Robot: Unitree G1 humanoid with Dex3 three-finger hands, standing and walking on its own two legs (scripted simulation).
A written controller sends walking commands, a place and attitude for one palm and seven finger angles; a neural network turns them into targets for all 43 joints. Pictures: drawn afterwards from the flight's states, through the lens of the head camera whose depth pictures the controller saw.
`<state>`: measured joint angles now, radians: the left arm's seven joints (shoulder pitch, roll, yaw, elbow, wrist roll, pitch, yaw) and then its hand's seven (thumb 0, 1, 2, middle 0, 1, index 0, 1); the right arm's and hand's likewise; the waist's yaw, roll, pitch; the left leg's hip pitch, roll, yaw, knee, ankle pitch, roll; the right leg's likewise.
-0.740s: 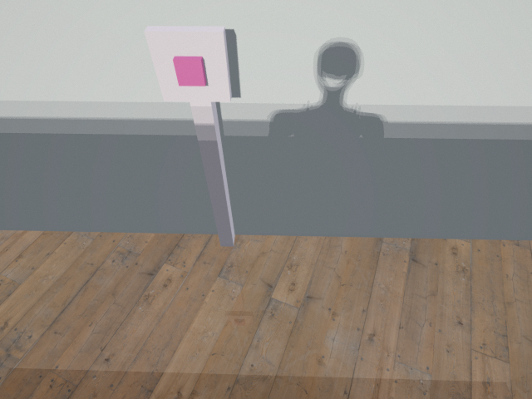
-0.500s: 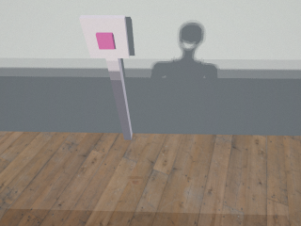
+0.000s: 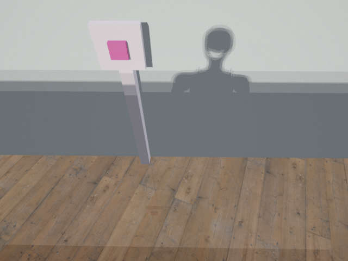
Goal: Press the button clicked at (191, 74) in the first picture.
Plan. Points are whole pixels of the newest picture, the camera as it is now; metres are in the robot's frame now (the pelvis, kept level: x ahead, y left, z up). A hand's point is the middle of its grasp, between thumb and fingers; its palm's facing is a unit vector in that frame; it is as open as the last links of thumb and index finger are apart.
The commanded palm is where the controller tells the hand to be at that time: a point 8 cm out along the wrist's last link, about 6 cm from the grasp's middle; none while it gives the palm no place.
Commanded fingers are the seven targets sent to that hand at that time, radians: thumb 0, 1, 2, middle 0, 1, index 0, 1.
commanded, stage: look at it before walking up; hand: left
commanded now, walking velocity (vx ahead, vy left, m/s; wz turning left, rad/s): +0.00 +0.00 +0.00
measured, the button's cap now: (118, 50) +0.79 +0.24 +0.08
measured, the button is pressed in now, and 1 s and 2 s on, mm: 0 0 0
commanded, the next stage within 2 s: take the last steps up to it in 0.50 s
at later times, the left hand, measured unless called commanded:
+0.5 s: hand out of the picture +0.07 +0.24 -0.16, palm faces -0.02 -0.95 -0.32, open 7.4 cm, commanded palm none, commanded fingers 0.00 0.90 0.90 -0.20 -0.30 -0.20 -0.30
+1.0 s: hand out of the picture +0.03 +0.20 -0.20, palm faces +0.04 -0.99 -0.16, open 7.4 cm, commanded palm none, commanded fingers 0.00 0.90 0.90 -0.20 -0.30 -0.20 -0.30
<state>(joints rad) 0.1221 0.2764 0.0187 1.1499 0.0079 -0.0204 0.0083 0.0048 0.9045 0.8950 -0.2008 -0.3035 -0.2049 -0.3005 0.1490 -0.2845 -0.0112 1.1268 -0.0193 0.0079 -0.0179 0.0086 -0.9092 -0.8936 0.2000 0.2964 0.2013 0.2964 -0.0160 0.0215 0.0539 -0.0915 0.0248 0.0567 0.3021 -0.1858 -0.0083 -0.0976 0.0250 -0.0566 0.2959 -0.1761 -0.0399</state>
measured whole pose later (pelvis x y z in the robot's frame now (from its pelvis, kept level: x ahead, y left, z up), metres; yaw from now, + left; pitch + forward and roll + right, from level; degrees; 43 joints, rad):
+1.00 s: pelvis +0.06 +0.02 -0.02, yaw +0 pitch -1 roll +0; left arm 0.31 0.17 0.04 1.17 0.01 0.01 0.00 0.00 0.91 0.90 -0.20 -0.30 -0.20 -0.30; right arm 0.34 -0.14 -0.01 1.15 -0.04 -0.03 -0.02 0.01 -0.91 -0.89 0.20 0.30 0.20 0.30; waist -0.01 -0.02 0.05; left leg -0.11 0.02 0.10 0.50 -0.38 0.02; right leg -0.22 -0.01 -0.06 0.73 -0.43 -0.04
